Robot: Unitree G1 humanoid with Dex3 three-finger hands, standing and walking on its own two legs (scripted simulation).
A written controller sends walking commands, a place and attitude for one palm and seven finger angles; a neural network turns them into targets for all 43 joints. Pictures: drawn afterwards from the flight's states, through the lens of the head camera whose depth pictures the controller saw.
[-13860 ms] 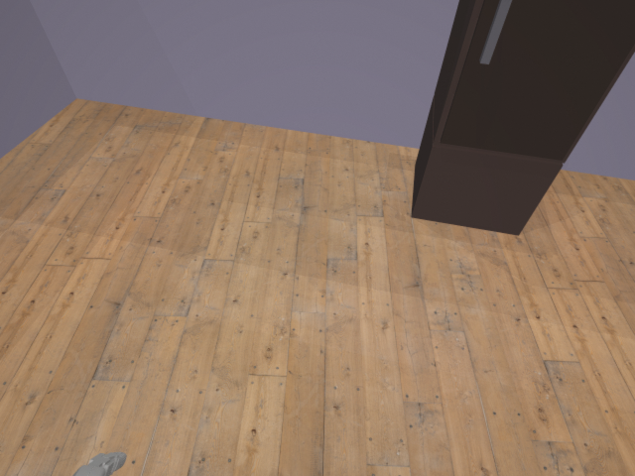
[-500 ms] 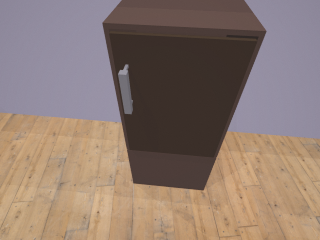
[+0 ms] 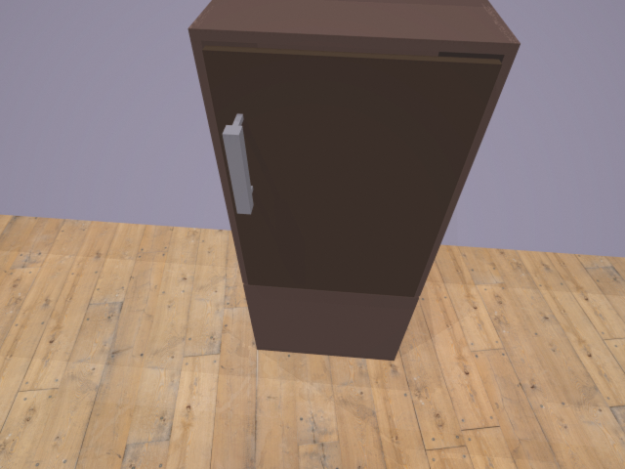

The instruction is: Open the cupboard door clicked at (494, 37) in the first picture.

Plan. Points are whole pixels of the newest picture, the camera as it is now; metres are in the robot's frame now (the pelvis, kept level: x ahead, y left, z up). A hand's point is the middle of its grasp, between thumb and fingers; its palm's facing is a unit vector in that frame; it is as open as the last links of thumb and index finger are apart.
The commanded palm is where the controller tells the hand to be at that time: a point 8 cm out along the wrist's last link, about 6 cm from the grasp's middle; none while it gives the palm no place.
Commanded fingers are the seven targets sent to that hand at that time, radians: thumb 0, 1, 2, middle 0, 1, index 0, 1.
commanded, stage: come to a stop and stand still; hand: left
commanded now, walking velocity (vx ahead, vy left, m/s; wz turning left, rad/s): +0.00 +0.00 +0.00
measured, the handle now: (242, 165) +0.58 +0.15 +0.07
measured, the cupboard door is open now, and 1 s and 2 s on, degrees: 0 0 0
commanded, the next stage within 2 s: look again from close up in 0.80 s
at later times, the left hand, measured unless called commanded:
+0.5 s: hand out of the picture +0.04 +0.18 -0.16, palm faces +0.04 -0.98 -0.21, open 7.4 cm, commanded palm none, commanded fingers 0.00 0.90 0.90 -0.20 -0.30 -0.20 -0.30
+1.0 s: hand out of the picture +0.03 +0.16 -0.16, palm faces +0.04 -0.98 -0.19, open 7.4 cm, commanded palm none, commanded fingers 0.00 0.90 0.90 -0.20 -0.30 -0.20 -0.30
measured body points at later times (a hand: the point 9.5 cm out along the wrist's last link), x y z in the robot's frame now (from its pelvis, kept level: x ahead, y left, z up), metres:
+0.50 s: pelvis +0.02 +0.00 +0.01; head +0.01 -0.01 +0.46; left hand +0.04 +0.23 -0.14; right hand +0.07 -0.25 -0.14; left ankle +0.02 +0.08 -0.73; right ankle +0.08 -0.11 -0.73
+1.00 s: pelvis +0.02 -0.01 +0.01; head +0.02 -0.01 +0.46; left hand +0.03 +0.21 -0.15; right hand +0.03 -0.24 -0.15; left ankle +0.02 +0.08 -0.73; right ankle +0.08 -0.11 -0.73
